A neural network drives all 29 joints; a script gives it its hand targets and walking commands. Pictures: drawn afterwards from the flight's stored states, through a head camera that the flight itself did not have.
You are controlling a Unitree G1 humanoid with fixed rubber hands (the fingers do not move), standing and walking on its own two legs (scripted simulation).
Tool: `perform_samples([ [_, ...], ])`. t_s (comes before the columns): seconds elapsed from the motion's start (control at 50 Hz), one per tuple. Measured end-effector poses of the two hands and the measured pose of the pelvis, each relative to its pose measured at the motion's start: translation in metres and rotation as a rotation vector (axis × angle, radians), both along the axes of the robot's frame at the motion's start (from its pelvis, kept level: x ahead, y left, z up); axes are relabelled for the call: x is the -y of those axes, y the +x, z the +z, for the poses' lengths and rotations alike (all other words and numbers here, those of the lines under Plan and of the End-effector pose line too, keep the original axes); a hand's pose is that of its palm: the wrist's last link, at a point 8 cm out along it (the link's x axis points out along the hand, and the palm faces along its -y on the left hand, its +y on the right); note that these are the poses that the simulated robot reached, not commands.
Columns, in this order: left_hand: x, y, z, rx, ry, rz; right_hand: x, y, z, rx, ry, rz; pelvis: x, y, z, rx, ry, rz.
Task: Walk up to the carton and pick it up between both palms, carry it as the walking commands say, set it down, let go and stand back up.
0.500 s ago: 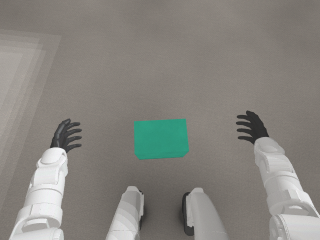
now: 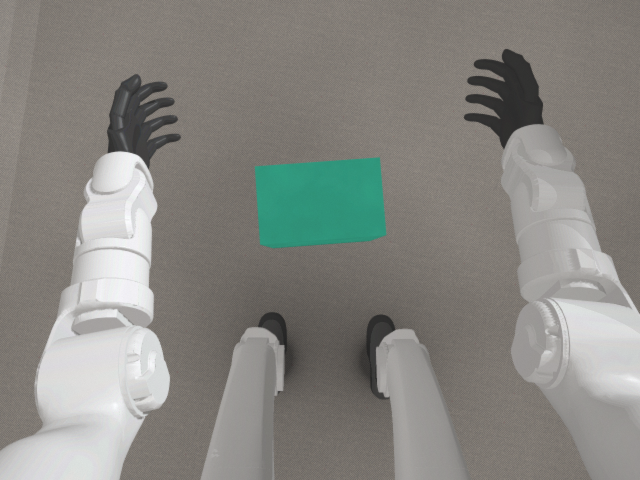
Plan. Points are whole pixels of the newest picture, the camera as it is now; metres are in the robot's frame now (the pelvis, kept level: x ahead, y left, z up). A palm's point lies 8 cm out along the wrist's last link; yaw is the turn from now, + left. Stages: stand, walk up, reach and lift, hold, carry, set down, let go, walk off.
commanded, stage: reach and lift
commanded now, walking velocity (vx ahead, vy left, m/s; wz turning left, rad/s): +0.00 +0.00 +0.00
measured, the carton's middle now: (319, 208) +0.46 +0.02 -0.54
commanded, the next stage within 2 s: none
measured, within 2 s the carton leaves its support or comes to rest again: neither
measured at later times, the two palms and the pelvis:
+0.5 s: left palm (168, 168) +0.47 +0.24 -0.20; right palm (476, 151) +0.50 -0.20 -0.20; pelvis -0.01 +0.00 -0.09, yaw +0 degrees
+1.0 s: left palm (203, 190) +0.47 +0.23 -0.35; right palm (434, 178) +0.49 -0.19 -0.36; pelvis -0.04 -0.01 -0.21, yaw +0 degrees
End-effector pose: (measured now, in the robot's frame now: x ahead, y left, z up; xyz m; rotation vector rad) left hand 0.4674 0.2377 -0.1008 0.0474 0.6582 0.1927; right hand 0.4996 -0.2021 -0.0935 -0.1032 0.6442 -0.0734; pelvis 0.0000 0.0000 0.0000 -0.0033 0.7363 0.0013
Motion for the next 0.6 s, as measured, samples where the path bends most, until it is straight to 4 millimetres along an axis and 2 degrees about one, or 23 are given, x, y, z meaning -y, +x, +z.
perform_samples([
  [0.08,0.005,0.006,-0.010,0.014,-0.004,-0.003,-0.002,0.003,-0.010,0.012,0.001,0.000,0.000,0.005,-0.003,-0.048,-0.002,-0.002],
  [0.2,-0.001,-0.003,-0.023,0.011,-0.003,0.008,-0.001,-0.006,-0.027,0.000,-0.001,0.000,0.000,0.007,-0.008,-0.094,-0.002,-0.005],
  [0.28,-0.005,-0.005,-0.033,0.001,-0.004,0.010,0.000,-0.008,-0.042,-0.017,0.002,-0.002,0.000,0.003,-0.019,-0.110,0.000,-0.001],
  [0.42,-0.001,0.002,-0.073,0.001,-0.016,0.005,-0.001,-0.001,-0.080,-0.016,0.015,-0.012,0.002,-0.008,-0.062,-0.133,0.001,0.001],
  [0.6,0.002,0.002,-0.141,0.003,-0.003,0.012,-0.002,-0.003,-0.147,-0.007,0.003,-0.019,0.005,-0.020,-0.121,-0.142,0.001,0.001],
])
